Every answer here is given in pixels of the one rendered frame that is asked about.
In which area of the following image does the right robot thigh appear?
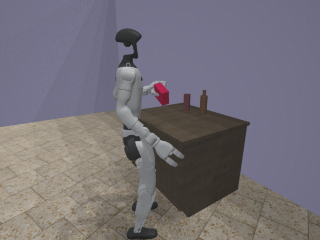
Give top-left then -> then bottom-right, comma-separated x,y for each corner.
124,137 -> 156,198

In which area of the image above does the right robot hand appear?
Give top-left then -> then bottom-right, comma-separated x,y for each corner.
154,140 -> 185,167

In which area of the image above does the right robot foot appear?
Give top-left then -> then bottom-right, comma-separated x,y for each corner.
127,226 -> 158,240

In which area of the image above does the left robot forearm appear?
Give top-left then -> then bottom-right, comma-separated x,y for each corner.
142,85 -> 151,96

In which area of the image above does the left robot hand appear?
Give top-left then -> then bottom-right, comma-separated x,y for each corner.
149,81 -> 166,97

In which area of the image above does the left robot upper arm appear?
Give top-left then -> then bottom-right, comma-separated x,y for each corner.
112,85 -> 118,101

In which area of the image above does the right robot upper arm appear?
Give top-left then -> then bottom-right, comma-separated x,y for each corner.
116,67 -> 137,119

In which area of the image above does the table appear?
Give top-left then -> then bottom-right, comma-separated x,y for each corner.
131,103 -> 250,217

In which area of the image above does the sponge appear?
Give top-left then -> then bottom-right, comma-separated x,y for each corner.
154,82 -> 169,106

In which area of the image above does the right robot forearm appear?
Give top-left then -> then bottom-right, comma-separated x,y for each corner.
118,107 -> 160,148

